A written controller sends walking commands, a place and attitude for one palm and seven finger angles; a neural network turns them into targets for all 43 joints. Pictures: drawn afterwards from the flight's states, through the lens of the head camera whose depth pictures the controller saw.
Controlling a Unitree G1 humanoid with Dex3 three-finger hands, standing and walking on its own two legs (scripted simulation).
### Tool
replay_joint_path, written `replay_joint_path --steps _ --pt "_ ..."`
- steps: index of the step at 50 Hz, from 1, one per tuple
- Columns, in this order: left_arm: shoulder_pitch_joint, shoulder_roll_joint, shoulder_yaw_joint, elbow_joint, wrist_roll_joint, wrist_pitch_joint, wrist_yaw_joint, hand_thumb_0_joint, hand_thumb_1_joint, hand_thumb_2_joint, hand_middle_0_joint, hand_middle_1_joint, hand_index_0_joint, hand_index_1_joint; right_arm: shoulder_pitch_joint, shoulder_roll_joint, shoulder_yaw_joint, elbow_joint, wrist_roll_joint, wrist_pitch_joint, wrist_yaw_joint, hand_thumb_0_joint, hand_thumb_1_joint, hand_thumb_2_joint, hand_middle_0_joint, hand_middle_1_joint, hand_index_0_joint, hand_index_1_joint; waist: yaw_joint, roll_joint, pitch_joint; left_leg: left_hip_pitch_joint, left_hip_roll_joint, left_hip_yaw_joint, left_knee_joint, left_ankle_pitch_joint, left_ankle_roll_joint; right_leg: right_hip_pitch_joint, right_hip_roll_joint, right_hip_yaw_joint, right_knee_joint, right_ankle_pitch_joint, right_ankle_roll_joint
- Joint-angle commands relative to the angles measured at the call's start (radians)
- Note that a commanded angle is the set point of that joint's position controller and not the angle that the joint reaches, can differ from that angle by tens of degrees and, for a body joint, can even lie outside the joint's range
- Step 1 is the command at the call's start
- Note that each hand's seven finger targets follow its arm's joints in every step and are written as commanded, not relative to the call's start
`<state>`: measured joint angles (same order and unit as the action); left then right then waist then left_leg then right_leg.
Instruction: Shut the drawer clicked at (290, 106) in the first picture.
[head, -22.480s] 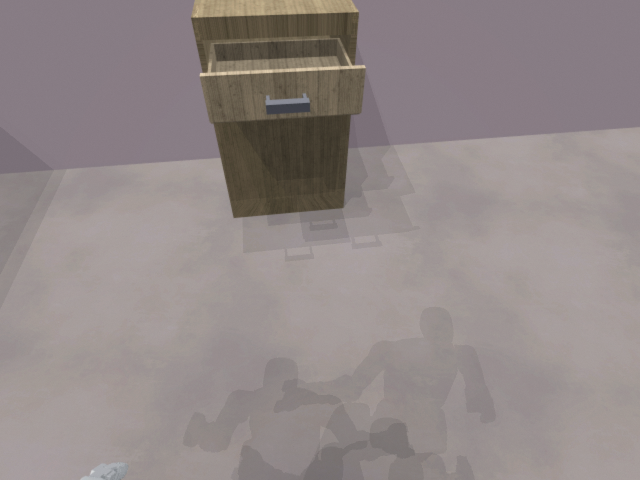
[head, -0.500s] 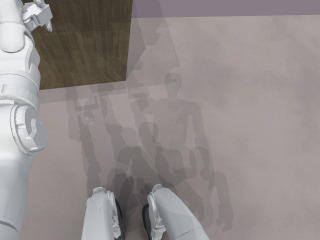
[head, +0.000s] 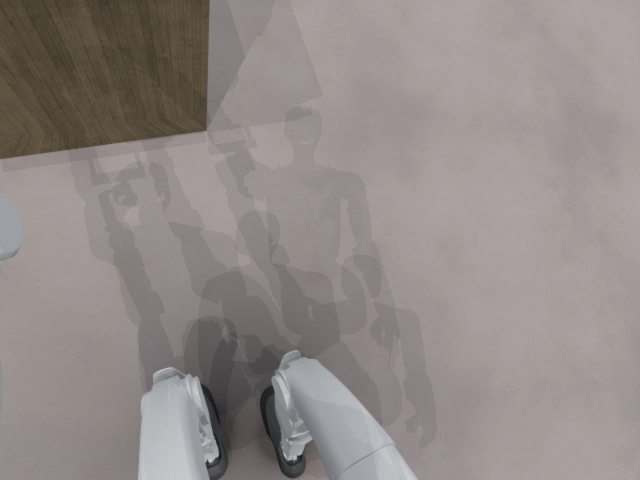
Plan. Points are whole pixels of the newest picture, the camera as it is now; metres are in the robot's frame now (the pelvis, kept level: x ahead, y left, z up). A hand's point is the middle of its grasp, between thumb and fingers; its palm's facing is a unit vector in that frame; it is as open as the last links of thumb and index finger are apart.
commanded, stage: pull the fist back off the drawer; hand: left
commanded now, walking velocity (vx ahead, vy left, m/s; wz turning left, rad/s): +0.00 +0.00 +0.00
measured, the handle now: out of the picture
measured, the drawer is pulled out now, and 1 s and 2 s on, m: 0.05 0.05 0.05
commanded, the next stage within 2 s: draw the hand back to the body in 0.60 s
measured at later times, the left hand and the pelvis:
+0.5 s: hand out of the picture +0.61 +0.17 +0.09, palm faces +0.11 -0.99 -0.03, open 3.3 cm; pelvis +0.03 +0.00 +0.03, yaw +2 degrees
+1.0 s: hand out of the picture +0.50 +0.20 +0.14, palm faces +0.17 -0.98 -0.04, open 3.3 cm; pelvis +0.04 -0.01 +0.08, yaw +4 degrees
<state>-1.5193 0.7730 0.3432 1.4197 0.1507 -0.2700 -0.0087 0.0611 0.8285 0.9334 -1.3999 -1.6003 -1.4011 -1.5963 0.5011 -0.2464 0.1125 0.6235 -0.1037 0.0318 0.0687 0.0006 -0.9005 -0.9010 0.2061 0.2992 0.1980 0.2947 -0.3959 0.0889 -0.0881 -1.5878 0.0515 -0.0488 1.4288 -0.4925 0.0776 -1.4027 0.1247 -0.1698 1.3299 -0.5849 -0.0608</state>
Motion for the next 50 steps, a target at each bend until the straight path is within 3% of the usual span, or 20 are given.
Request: replay_joint_path --steps 1,3,7,13,15,17,19,23,25,28,30,31,32,33,35,39,41,45,48,50 --pt "-0.455 0.111 0.021 -0.279 -0.032 -0.051 -0.012 0.0 0.9 0.9 -1.4 -1.6 -1.4 -1.6 0.294 -0.246 -0.088 0.012 -0.005 0.01 -0.001 0.0 -0.9 -0.9 0.2 0.3 0.2 0.3 -0.004 0.379 -0.673 0.877 0.036 -0.19 -0.128 0.431 -0.023 0.038 -0.018 0.085 -0.163 0.277 0.016" --pt "-0.416 0.127 0.041 -0.336 -0.047 -0.043 -0.023 0.0 0.9 0.9 -1.4 -1.6 -1.4 -1.6 0.29 -0.248 -0.092 0.003 0.002 0.016 -0.001 0.0 -0.9 -0.9 0.2 0.3 0.2 0.3 0.023 0.378 -0.707 0.902 0.038 -0.18 -0.135 0.458 -0.027 0.072 -0.018 0.087 -0.169 0.298 0.016" --pt "-0.327 0.089 0.052 -0.383 -0.073 -0.031 -0.031 0.0 0.9 0.9 -1.4 -1.6 -1.4 -1.6 0.285 -0.242 -0.102 -0.006 0.012 0.017 0.005 0.0 -0.9 -0.9 0.2 0.3 0.2 0.3 0.052 0.34 -0.714 0.917 0.035 -0.166 -0.156 0.477 -0.028 0.12 -0.014 0.089 -0.185 0.321 0.019" --pt "-0.277 -0.004 0.028 -0.387 -0.109 -0.067 -0.019 0.0 0.9 0.9 -1.4 -1.6 -1.4 -1.6 0.265 -0.236 -0.117 0.017 0.016 0.009 0.008 0.0 -0.9 -0.9 0.2 0.3 0.2 0.3 0.044 0.262 -0.636 0.896 0.031 -0.155 -0.176 0.436 -0.029 0.127 -0.017 0.095 -0.213 0.306 0.023" --pt "-0.255 -0.013 0.032 -0.395 -0.114 -0.09 -0.012 0.0 0.9 0.9 -1.4 -1.6 -1.4 -1.6 0.261 -0.233 -0.121 0.019 0.015 0.007 0.009 0.0 -0.9 -0.9 0.2 0.3 0.2 0.3 0.052 0.249 -0.634 0.895 0.028 -0.15 -0.179 0.453 -0.03 0.145 -0.018 0.099 -0.215 0.319 0.023" --pt "-0.218 -0.075 0.005 -0.407 -0.116 -0.119 -0.008 0.0 0.9 0.9 -1.4 -1.6 -1.4 -1.6 0.251 -0.225 -0.131 0.022 0.014 0.004 0.017 0.0 -0.9 -0.9 0.2 0.3 0.2 0.3 0.065 0.265 -0.651 0.943 0.024 -0.149 -0.18 0.507 -0.036 0.146 -0.021 0.1 -0.214 0.351 0.022" --pt "-0.154 -0.07 0.018 -0.399 -0.117 -0.135 -0.001 0.0 0.9 0.9 -1.4 -1.6 -1.4 -1.6 0.242 -0.228 -0.135 0.021 0.015 0.01 0.021 0.0 -0.9 -0.9 0.2 0.3 0.2 0.3 0.081 0.241 -0.651 0.942 0.022 -0.142 -0.18 0.53 -0.038 0.167 -0.022 0.102 -0.212 0.371 0.022" --pt "-0.074 -0.136 -0.017 -0.339 -0.117 -0.132 0.007 0.0 0.9 0.9 -1.4 -1.6 -1.4 -1.6 0.219 -0.225 -0.138 0.011 0.022 0.026 0.025 0.0 -0.9 -0.9 0.2 0.3 0.2 0.3 0.083 0.178 -0.581 0.883 0.008 -0.118 -0.183 0.508 -0.032 0.191 -0.026 0.105 -0.218 0.388 0.026" --pt "-0.07 -0.132 -0.007 -0.361 -0.128 -0.138 0.014 0.0 0.9 0.9 -1.4 -1.6 -1.4 -1.6 0.208 -0.222 -0.139 0.0 0.024 0.032 0.023 0.0 -0.9 -0.9 0.2 0.3 0.2 0.3 0.09 0.147 -0.59 0.851 -0.001 -0.099 -0.183 0.493 -0.024 0.241 -0.026 0.117 -0.225 0.409 0.029" --pt "-0.18 -0.091 0.028 -0.452 -0.139 -0.199 0.032 0.0 0.9 0.9 -1.4 -1.6 -1.4 -1.6 0.192 -0.219 -0.146 0.008 0.024 0.029 0.019 0.0 -0.9 -0.9 0.2 0.3 0.2 0.3 0.09 0.185 -0.657 0.894 0.001 -0.102 -0.168 0.521 -0.029 0.246 -0.03 0.13 -0.214 0.433 0.029" --pt "-0.194 -0.089 0.034 -0.487 -0.137 -0.241 0.04 0.0 0.9 0.9 -1.4 -1.6 -1.4 -1.6 0.184 -0.213 -0.151 0.014 0.022 0.024 0.022 0.0 -0.9 -0.9 0.2 0.3 0.2 0.3 0.1 0.201 -0.701 0.92 -0.002 -0.1 -0.163 0.546 -0.033 0.269 -0.029 0.136 -0.208 0.457 0.028" --pt "-0.214 -0.117 0.006 -0.503 -0.134 -0.258 0.039 0.0 0.9 0.9 -1.4 -1.6 -1.4 -1.6 0.181 -0.211 -0.153 0.017 0.022 0.021 0.025 0.0 -0.9 -0.9 0.2 0.3 0.2 0.3 0.089 0.223 -0.714 0.942 -0.002 -0.105 -0.16 0.558 -0.033 0.253 -0.03 0.139 -0.203 0.462 0.027" --pt "-0.18 -0.108 0.015 -0.467 -0.123 -0.265 0.042 0.0 0.9 0.9 -1.4 -1.6 -1.4 -1.6 0.18 -0.211 -0.155 0.024 0.024 0.023 0.026 0.0 -0.9 -0.9 0.2 0.3 0.2 0.3 0.1 0.215 -0.711 0.944 -0.002 -0.105 -0.156 0.557 -0.036 0.248 -0.031 0.138 -0.202 0.454 0.026" --pt "-0.185 -0.127 -0.007 -0.452 -0.118 -0.264 0.04 0.0 0.9 0.9 -1.4 -1.6 -1.4 -1.6 0.175 -0.21 -0.154 0.03 0.022 0.025 0.026 0.0 -0.9 -0.9 0.2 0.3 0.2 0.3 0.084 0.206 -0.699 0.931 -0.002 -0.101 -0.15 0.551 -0.033 0.243 -0.031 0.139 -0.203 0.459 0.029" --pt "-0.119 -0.109 -0.004 -0.365 -0.105 -0.235 0.032 0.0 0.9 0.9 -1.4 -1.6 -1.4 -1.6 0.173 -0.214 -0.149 0.026 0.027 0.034 0.024 0.0 -0.9 -0.9 0.2 0.3 0.2 0.3 0.09 0.163 -0.655 0.85 -0.011 -0.08 -0.151 0.495 -0.025 0.281 -0.03 0.145 -0.214 0.447 0.032" --pt "0.111 -0.031 0.086 -0.524 -0.161 -0.184 -0.013 0.0 0.9 0.9 -1.4 -1.6 -1.4 -1.6 0.144 -0.213 -0.152 -0.054 0.056 0.053 0.016 0.0 -0.9 -0.9 0.2 0.3 0.2 0.3 0.221 0.173 -0.84 0.944 -0.028 -0.044 -0.233 0.57 -0.03 0.54 -0.036 0.163 -0.253 0.591 0.03" --pt "0.259 -0.084 0.062 -0.598 -0.205 -0.154 -0.042 0.0 0.9 0.9 -1.4 -1.6 -1.4 -1.6 0.127 -0.201 -0.151 -0.094 0.075 0.059 0.016 0.0 -0.9 -0.9 0.2 0.3 0.2 0.3 0.25 0.143 -0.851 0.977 -0.034 -0.036 -0.283 0.598 -0.033 0.637 -0.033 0.162 -0.285 0.658 0.029" --pt "0.393 -0.175 0.013 -0.746 -0.277 -0.112 -0.071 0.0 0.9 0.9 -1.4 -1.6 -1.4 -1.6 0.082 -0.183 -0.157 -0.125 0.116 0.058 -0.002 0.0 -0.9 -0.9 0.2 0.3 0.2 0.3 0.237 -0.055 -0.664 0.885 -0.046 0.002 -0.372 0.451 -0.017 0.791 -0.044 0.191 -0.402 0.719 0.063" --pt "0.402 -0.248 -0.036 -0.79 -0.302 -0.137 -0.064 0.0 0.9 0.9 -1.4 -1.6 -1.4 -1.6 0.05 -0.176 -0.159 -0.111 0.125 0.038 -0.018 0.0 -0.9 -0.9 0.2 0.3 0.2 0.3 0.226 -0.073 -0.523 0.918 -0.046 0.006 -0.419 0.382 -0.015 0.751 -0.042 0.19 -0.457 0.61 0.061" --pt "0.442 -0.277 -0.07 -0.801 -0.305 -0.166 -0.063 0.0 0.9 0.9 -1.4 -1.6 -1.4 -1.6 0.029 -0.174 -0.16 -0.101 0.128 0.027 -0.024 0.0 -0.9 -0.9 0.2 0.3 0.2 0.3 0.233 -0.044 -0.444 0.973 -0.047 0.003 -0.453 0.354 -0.02 0.714 -0.041 0.185 -0.486 0.535 0.055"
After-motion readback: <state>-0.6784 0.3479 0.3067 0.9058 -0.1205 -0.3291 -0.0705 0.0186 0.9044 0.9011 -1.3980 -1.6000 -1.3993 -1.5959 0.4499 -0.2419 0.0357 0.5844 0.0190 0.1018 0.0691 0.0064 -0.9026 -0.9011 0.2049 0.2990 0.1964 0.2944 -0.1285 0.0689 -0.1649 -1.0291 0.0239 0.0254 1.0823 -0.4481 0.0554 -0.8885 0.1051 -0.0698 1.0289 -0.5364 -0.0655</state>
